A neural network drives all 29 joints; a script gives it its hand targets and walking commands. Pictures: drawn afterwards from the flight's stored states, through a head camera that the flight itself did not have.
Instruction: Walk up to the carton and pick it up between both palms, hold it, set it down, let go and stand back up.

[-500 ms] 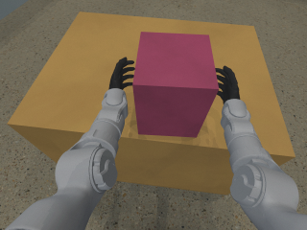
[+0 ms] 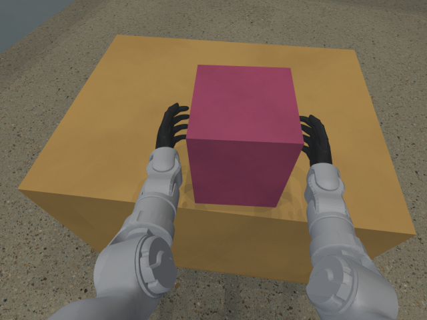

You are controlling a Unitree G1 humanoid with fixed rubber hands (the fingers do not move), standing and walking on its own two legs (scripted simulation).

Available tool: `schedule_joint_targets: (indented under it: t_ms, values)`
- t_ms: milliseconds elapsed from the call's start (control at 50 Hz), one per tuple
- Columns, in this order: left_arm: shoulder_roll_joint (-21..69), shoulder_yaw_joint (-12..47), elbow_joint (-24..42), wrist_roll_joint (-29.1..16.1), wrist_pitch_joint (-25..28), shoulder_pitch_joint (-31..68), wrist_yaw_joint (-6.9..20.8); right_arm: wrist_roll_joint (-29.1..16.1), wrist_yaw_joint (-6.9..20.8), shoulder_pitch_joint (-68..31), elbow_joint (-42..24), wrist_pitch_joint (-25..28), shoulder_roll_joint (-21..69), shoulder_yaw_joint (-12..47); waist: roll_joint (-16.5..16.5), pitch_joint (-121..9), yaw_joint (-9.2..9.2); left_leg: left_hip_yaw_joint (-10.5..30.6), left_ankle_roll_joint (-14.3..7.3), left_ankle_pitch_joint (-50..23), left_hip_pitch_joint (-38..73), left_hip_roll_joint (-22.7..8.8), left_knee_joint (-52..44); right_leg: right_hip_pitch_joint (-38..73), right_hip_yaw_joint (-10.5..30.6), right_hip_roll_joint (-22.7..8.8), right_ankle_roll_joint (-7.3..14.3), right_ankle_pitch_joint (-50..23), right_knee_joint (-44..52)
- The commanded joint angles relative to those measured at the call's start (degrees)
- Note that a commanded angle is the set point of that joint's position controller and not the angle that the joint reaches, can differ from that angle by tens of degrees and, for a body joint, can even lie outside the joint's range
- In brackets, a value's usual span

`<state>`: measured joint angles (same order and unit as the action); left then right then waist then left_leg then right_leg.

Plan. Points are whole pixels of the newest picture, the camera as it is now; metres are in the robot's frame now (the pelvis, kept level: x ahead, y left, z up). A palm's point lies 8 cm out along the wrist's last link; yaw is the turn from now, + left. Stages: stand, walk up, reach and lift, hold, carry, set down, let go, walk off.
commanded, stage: reach and lift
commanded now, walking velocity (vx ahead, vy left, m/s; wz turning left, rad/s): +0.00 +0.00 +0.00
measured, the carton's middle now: (239, 140) +0.51 -0.05 +0.00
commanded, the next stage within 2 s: none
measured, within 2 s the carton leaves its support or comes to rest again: leaves its support in 1.10 s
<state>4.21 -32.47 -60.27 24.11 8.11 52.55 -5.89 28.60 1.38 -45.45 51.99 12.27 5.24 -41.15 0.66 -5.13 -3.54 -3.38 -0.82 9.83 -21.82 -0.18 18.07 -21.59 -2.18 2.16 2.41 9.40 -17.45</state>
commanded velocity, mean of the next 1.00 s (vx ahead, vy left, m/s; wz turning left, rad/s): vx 0.00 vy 0.00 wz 0.00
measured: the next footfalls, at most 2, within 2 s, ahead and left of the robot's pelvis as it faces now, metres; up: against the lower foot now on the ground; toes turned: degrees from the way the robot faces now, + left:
none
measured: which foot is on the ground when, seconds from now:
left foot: down 0.00-1.00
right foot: down 0.00-1.00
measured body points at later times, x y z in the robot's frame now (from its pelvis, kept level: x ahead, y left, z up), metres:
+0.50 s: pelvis +0.00 +0.00 +0.00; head +0.08 +0.00 +0.44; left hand +0.46 +0.10 +0.07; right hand +0.42 -0.19 +0.06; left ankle -0.03 +0.11 -0.75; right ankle -0.03 -0.08 -0.75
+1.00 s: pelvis -0.01 +0.00 +0.00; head +0.07 +0.01 +0.44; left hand +0.45 +0.11 +0.07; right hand +0.41 -0.19 +0.06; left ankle -0.03 +0.11 -0.75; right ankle -0.02 -0.08 -0.75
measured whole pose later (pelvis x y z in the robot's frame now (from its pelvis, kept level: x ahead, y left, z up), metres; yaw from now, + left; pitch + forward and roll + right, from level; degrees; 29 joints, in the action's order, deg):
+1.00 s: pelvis -0.01 +0.00 +0.00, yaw -1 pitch +15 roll +0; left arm 4.7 -31.5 -59.0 23.7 10.9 51.4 -7.3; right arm 26.7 -1.2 -44.1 55.7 20.7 3.7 -37.7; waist 0.6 -6.1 -3.4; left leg -4.4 -1.2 9.0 -24.6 -0.4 18.6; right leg -24.2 -4.8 1.5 2.6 8.0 -17.2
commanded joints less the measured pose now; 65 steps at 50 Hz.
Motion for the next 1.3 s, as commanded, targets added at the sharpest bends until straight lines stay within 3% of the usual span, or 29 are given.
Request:
schedule_joint_targets:
  t_ms: [0, 140, 300, 560, 860, 1080, 1280]
  values:
    - [20.88, 11.09, -0.87, 2.19, -1.26, 21.72, 6.89, 2.58, 6.31, -24.84, 0.51, 1.37, 20.4, 15.4, -1.11, -31.4, -0.28, -0.27, 0.69, -20.35, 11.96, -2.23, 1.77, 19.49, -1.63, -3.73, -4.93, -41.3, -5.89]
    - [20.88, 10.67, -0.67, 1.84, -1.96, 20.31, 8.1, 1.56, 5.92, -24.74, -1.59, 0.92, 23.06, 18.6, 0.58, -29.94, 0.03, -0.29, -0.75, -15.62, 5.84, -1.49, -0.16, 26.74, -0.71, -5.1, -6.16, -47.54, -8.31]
    - [21.85, 11.19, 0.08, 1.54, -2.53, 20.2, 8.48, 1.79, 6.13, -24.29, -2.37, 1.15, 23.74, 19.04, 0.65, -30.63, -0.23, 0.02, -0.75, -16.68, 8.99, -2.04, 0.5, 22.68, -1.56, -4.94, -5.86, -44.55, -7.56]
    - [22.75, 11.39, -0.6, 2.5, -2.32, 18.92, 8.06, 2.3, 6.33, -24.58, -0.5, 3.11, 23.23, 19.1, 0.04, -31.06, 0.8, 0.04, -0.27, -18.09, 7.77, -2.67, 0.8, 22.52, -2.0, -4.77, -4.84, -42.7, -7.04]
    - [25.5, 14.11, -1.92, 2.39, 1.89, 20.91, 6.73, 2.44, 5.73, -29.32, 3.01, 10.19, 22.05, 20.98, 0.42, -36.33, 1.22, 0.21, 0.44, -20.31, 4.31, -3.28, 0.99, 25.81, -2.04, -4.67, -3.63, -45.72, -7.44]
    - [27.31, 17.56, -2.47, 1.17, 5.24, 25.65, 6.51, 1.6, 4.7, -34.35, 5.68, 15.43, 20.8, 22.65, 0.59, -41.41, 0.36, 0.29, 0.88, -18.45, 1.32, -3.13, 0.17, 29.35, -1.74, -4.79, -3.24, -48.14, -7.69]
    - [28.62, 21.05, -1.97, -1.0, 4.96, 30.38, 6.39, 0.09, 4.01, -38.63, 7.03, 16.69, 19.19, 22.83, -0.95, -44.49, -0.28, 0.81, 1.77, -14.73, 1.8, -2.84, -0.1, 27.94, -1.64, -4.31, -2.52, -42.77, -6.54]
